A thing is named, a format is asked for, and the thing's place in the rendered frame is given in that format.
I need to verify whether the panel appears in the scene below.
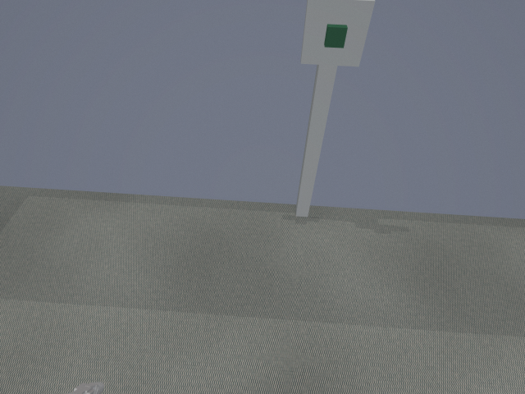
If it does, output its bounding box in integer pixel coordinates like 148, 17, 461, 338
296, 0, 375, 217

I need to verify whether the button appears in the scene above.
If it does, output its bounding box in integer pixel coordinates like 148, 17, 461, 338
324, 24, 348, 48

